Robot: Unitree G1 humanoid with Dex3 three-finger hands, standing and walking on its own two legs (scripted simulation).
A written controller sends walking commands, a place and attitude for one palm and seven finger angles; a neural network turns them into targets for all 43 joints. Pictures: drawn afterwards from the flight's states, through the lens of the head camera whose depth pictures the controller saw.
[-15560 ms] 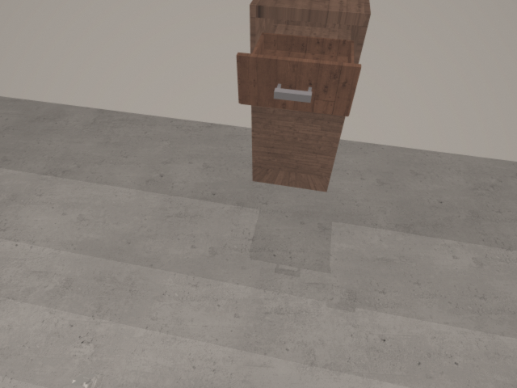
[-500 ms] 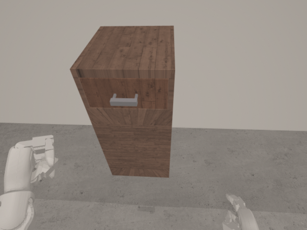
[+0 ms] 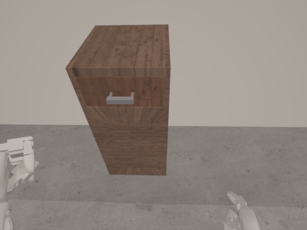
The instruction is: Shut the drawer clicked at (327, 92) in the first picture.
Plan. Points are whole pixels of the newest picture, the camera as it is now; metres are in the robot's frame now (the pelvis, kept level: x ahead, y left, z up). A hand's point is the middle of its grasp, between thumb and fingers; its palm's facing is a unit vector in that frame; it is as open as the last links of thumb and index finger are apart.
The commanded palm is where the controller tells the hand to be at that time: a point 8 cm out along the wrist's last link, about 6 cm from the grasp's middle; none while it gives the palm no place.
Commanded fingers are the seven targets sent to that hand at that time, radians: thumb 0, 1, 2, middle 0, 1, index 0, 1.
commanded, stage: step back with the hand held close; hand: left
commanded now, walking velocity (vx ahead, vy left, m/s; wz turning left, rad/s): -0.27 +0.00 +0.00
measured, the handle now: (121, 97) +0.62 +0.21 -0.02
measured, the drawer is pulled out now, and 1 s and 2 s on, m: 0.00 0.00 0.00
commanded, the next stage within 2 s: stop stepping back and stand still in 1.12 s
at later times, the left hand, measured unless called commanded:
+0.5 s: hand (16, 203) +0.12 +0.25 +0.16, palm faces +0.39 -0.78 -0.48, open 3.2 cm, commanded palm +0.06 +0.29 +0.17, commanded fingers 0.00 0.90 0.90 -1.40 -1.60 -1.40 -1.60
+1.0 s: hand out of the picture +0.05 +0.25 +0.16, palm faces +0.36 -0.79 -0.49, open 3.2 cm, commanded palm -0.02 +0.30 +0.17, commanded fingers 0.00 0.90 0.90 -1.40 -1.60 -1.40 -1.60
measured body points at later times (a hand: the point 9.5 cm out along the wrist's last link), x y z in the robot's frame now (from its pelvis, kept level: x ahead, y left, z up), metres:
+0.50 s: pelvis -0.07 +0.01 -0.01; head -0.06 +0.00 +0.44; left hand +0.09 +0.29 +0.18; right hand +0.11 -0.22 -0.09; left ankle -0.04 +0.13 -0.74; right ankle +0.02 -0.15 -0.74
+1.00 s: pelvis -0.14 +0.01 -0.02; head -0.11 +0.02 +0.43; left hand +0.02 +0.29 +0.18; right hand +0.03 -0.23 -0.10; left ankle -0.06 +0.12 -0.74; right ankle -0.06 -0.13 -0.74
